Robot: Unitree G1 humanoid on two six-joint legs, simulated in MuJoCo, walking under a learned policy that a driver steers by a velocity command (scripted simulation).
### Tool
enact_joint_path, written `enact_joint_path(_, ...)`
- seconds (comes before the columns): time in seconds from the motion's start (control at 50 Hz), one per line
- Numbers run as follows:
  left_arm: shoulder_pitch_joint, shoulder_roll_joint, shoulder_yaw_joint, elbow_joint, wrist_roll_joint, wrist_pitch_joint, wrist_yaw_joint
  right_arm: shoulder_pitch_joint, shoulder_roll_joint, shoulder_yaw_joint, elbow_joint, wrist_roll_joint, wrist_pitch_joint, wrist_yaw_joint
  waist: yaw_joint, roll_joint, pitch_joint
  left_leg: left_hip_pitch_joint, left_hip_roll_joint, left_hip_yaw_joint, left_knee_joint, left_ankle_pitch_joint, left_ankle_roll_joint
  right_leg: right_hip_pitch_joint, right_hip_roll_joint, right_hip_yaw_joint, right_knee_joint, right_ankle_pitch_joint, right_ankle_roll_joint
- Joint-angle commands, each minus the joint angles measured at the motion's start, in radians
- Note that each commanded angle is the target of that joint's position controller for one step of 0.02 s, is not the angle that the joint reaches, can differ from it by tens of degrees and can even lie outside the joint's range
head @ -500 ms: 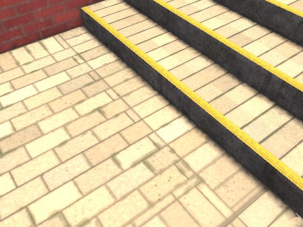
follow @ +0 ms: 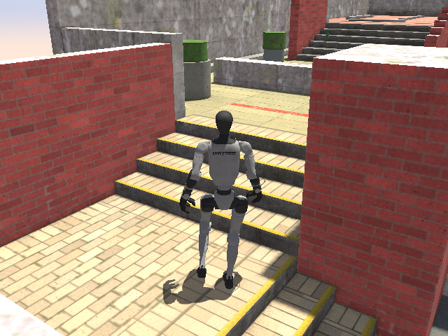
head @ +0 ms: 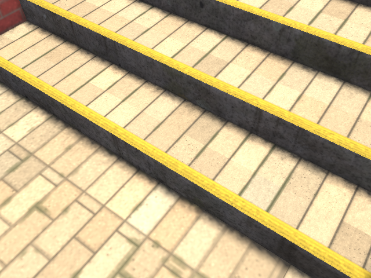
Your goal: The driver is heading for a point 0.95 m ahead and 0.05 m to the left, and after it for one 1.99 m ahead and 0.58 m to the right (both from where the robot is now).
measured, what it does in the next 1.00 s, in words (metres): walks ahead: left foot, then right foot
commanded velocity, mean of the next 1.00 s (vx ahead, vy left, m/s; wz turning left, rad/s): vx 0.50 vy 0.00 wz -0.09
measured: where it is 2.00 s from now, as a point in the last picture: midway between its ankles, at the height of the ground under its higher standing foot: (147, 151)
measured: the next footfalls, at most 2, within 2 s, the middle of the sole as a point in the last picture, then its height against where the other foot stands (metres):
left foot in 0.32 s outside the picture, level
right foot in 0.78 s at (224, 271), level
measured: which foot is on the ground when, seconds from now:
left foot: up 0.00-0.30, down 0.32-0.78, up 0.80-1.00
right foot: down 0.00-0.32, up 0.34-0.76, down 0.78-1.00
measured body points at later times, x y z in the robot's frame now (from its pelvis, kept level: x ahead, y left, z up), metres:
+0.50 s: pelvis +0.29 +0.07 +0.00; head +0.32 +0.08 +0.45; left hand +0.44 +0.31 -0.12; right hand +0.33 -0.22 -0.10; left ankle +0.35 +0.15 -0.74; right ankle +0.20 -0.04 -0.65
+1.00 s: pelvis +0.50 +0.02 +0.01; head +0.51 +0.00 +0.46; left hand +0.55 +0.28 -0.11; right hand +0.61 -0.24 -0.12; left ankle +0.52 +0.15 -0.62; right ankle +0.46 -0.08 -0.74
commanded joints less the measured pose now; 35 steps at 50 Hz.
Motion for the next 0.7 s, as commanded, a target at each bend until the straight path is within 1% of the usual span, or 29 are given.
enact_joint_path(0.02,0.014,0.126,0.02,-0.055,-0.003,-0.036,0.004,0.039,-0.083,-0.014,-0.049,-0.008,0.024,0.009,-0.036,-0.022,-0.028,-0.112,0.016,0.016,-0.094,0.073,-0.019,0.049,-0.279,0.297,-0.17,0.386,-0.149)
enact_joint_path(0.06,0.049,0.128,0.018,-0.039,-0.006,-0.035,0.005,-0.057,-0.07,-0.004,-0.079,-0.006,0.026,0.012,-0.007,-0.055,-0.002,-0.133,0.011,0.024,-0.221,0.187,-0.022,0.039,-0.247,0.28,-0.171,0.358,-0.116)
enact_joint_path(0.12,0.109,0.135,0.02,-0.017,-0.011,-0.035,0.008,-0.174,-0.066,0.004,-0.109,0.003,0.021,0.02,0.045,-0.086,-0.001,-0.13,-0.017,0.033,-0.376,0.309,-0.023,0.081,-0.233,0.286,-0.146,0.342,-0.081)
enact_joint_path(0.16,0.14,0.143,0.022,-0.011,-0.005,-0.035,0.009,-0.246,-0.065,0.007,-0.129,0.011,0.017,0.025,0.075,-0.09,0.003,-0.125,-0.039,0.04,-0.455,0.322,-0.021,0.124,-0.237,0.307,-0.118,0.351,-0.078)
enact_joint_path(0.18,0.146,0.149,0.024,-0.012,-0.001,-0.034,0.011,-0.277,-0.065,0.008,-0.139,0.013,0.012,0.027,0.085,-0.09,0.007,-0.112,-0.048,0.043,-0.487,0.321,-0.018,0.138,-0.243,0.32,-0.104,0.361,-0.077)
enact_joint_path(0.2,0.149,0.155,0.026,-0.01,0.0,-0.032,0.013,-0.292,-0.071,0.007,-0.148,0.018,0.007,0.027,0.087,-0.096,0.01,-0.091,-0.054,0.036,-0.521,0.316,-0.009,0.154,-0.257,0.34,-0.091,0.369,-0.072)
enact_joint_path(0.22,0.137,0.161,0.029,-0.012,0.001,-0.032,0.016,-0.288,-0.076,0.006,-0.154,0.02,0.002,0.026,0.078,-0.1,0.009,-0.048,-0.062,0.025,-0.561,0.308,0.001,0.161,-0.269,0.361,-0.077,0.373,-0.062)
enact_joint_path(0.24,0.108,0.168,0.03,-0.017,0.001,-0.033,0.018,-0.244,-0.085,0.002,-0.143,0.022,-0.002,0.024,0.05,-0.105,0.001,0.027,-0.071,0.021,-0.611,0.288,0.014,0.157,-0.276,0.361,-0.057,0.383,-0.041)
enact_joint_path(0.26,0.086,0.175,0.031,-0.02,0.004,-0.035,0.019,-0.186,-0.1,-0.006,-0.126,0.021,-0.007,0.018,0.024,-0.11,-0.012,0.126,-0.087,0.029,-0.646,0.255,0.028,0.144,-0.275,0.356,-0.018,0.442,-0.02)
enact_joint_path(0.28,0.074,0.177,0.03,-0.016,0.003,-0.04,0.017,-0.087,-0.123,-0.018,-0.095,0.018,-0.014,0.008,-0.02,-0.098,-0.052,0.249,-0.118,0.05,-0.677,0.224,0.046,0.147,-0.258,0.34,0.08,0.578,0.0)
enact_joint_path(0.3,0.08,0.161,0.024,-0.007,0.0,-0.047,0.01,0.051,-0.152,-0.033,-0.057,0.01,-0.028,-0.004,-0.083,-0.06,-0.124,0.425,-0.096,0.045,-0.71,0.242,0.074,0.115,-0.206,0.29,0.258,0.597,0.023)
enact_joint_path(0.32,0.085,0.099,0.004,-0.031,-0.003,-0.056,0.005,0.22,-0.213,-0.047,-0.043,-0.011,-0.038,-0.019,-0.147,0.014,-0.263,0.651,0.089,-0.134,-0.696,0.125,0.12,-0.008,-0.161,0.238,0.524,0.361,0.041)
enact_joint_path(0.34,0.261,0.027,-0.009,-0.035,-0.046,-0.05,0.006,0.248,-0.326,-0.076,-0.024,-0.026,-0.03,-0.016,-0.066,0.361,-0.402,0.89,0.351,-0.646,-0.818,0.139,0.281,-0.297,0.01,0.105,0.854,-0.312,0.091)
enact_joint_path(0.36,0.218,0.103,-0.004,-0.003,-0.001,-0.038,0.017,0.194,-0.233,-0.067,-0.037,0.002,-0.017,-0.005,-0.059,0.179,-0.327,0.799,0.315,-0.742,-0.889,-0.06,0.272,-0.401,-0.067,0.129,0.937,-0.28,0.08)
enact_joint_path(0.38,0.113,0.101,-0.003,-0.014,0.008,-0.034,0.011,0.106,-0.156,-0.048,-0.045,0.011,-0.016,-0.003,-0.048,0.081,-0.175,0.645,0.265,-0.578,-0.919,-0.087,0.249,-0.402,-0.099,0.119,0.928,-0.179,0.083)
enact_joint_path(0.4,0.048,0.087,-0.009,-0.027,0.014,-0.033,0.005,0.064,-0.107,-0.033,-0.036,0.012,-0.018,0.002,-0.038,0.019,-0.107,0.538,0.217,-0.448,-0.934,0.005,0.229,-0.383,-0.13,0.108,0.882,-0.129,0.083)
enact_joint_path(0.42,0.009,0.079,-0.011,-0.036,0.02,-0.026,-0.003,0.068,-0.092,-0.027,-0.019,0.016,-0.024,0.002,-0.031,0.034,-0.071,0.479,0.172,-0.343,-0.941,0.134,0.213,-0.367,-0.152,0.101,0.842,-0.124,0.083)
enact_joint_path(0.44,0.017,0.069,-0.014,-0.035,0.027,-0.017,-0.011,0.077,-0.092,-0.026,0.001,0.021,-0.029,0.003,-0.014,0.066,-0.055,0.429,0.142,-0.271,-0.956,0.223,0.204,-0.334,-0.163,0.095,0.807,-0.125,0.088)
enact_joint_path(0.48,0.033,0.052,-0.02,-0.022,0.033,-0.005,-0.017,0.109,-0.097,-0.028,0.031,0.029,-0.048,0.011,0.002,0.079,-0.064,0.41,0.123,-0.191,-0.967,0.403,0.211,-0.308,-0.158,0.076,0.771,-0.123,0.096)
enact_joint_path(0.5,0.025,0.049,-0.021,-0.022,0.035,-0.002,-0.018,0.122,-0.102,-0.029,0.043,0.031,-0.056,0.013,0.006,0.078,-0.066,0.417,0.124,-0.17,-0.975,0.44,0.218,-0.322,-0.16,0.071,0.751,-0.11,0.099)
enact_joint_path(0.52,0.001,0.049,-0.024,-0.03,0.04,-0.002,-0.02,0.133,-0.105,-0.029,0.056,0.036,-0.059,0.015,0.007,0.083,-0.057,0.418,0.118,-0.158,-0.989,0.454,0.228,-0.343,-0.181,0.048,0.712,-0.091,0.104)
enact_joint_path(0.56,-0.086,0.033,-0.037,-0.055,0.045,-0.006,-0.022,0.144,-0.104,-0.027,0.074,0.041,-0.056,0.018,-0.004,0.08,-0.037,0.408,0.091,-0.125,-1.013,0.429,0.232,-0.359,-0.214,0.007,0.581,-0.036,0.123)
enact_joint_path(0.58,-0.135,0.016,-0.047,-0.069,0.041,-0.009,-0.024,0.152,-0.104,-0.027,0.081,0.042,-0.051,0.018,-0.016,0.083,-0.024,0.386,0.071,-0.105,-1.019,0.406,0.228,-0.336,-0.219,-0.007,0.496,-0.006,0.132)
enact_joint_path(0.6,-0.177,-0.001,-0.057,-0.08,0.035,-0.013,-0.023,0.159,-0.114,-0.03,0.085,0.042,-0.047,0.019,-0.027,0.087,-0.014,0.361,0.056,-0.089,-1.022,0.4,0.226,-0.297,-0.215,-0.02,0.414,0.013,0.14)
enact_joint_path(0.62,-0.212,-0.008,-0.063,-0.088,0.028,-0.017,-0.022,0.171,-0.129,-0.035,0.091,0.042,-0.043,0.019,-0.039,0.089,-0.004,0.344,0.049,-0.082,-1.02,0.405,0.223,-0.261,-0.206,-0.031,0.342,0.03,0.146)
enact_joint_path(0.64,-0.237,-0.003,-0.064,-0.093,0.024,-0.021,-0.018,0.19,-0.142,-0.04,0.1,0.041,-0.041,0.02,-0.049,0.089,-0.003,0.348,0.051,-0.088,-1.006,0.426,0.223,-0.236,-0.195,-0.037,0.293,0.038,0.152)
enact_joint_path(0.66,-0.221,-0.012,-0.069,-0.089,0.023,-0.021,-0.011,0.212,-0.14,-0.042,0.109,0.038,-0.035,0.021,-0.047,0.107,-0.036,0.343,0.061,-0.087,-0.976,0.434,0.231,-0.173,-0.175,-0.054,0.294,0.025,0.15)
enact_joint_path(0.7,-0.218,0.007,-0.065,-0.092,0.023,-0.029,0.003,0.22,-0.148,-0.046,0.112,0.041,-0.028,0.02,-0.04,0.081,-0.032,0.334,0.074,-0.124,-0.923,0.473,0.234,-0.114,-0.155,-0.061,0.246,0.003,0.142)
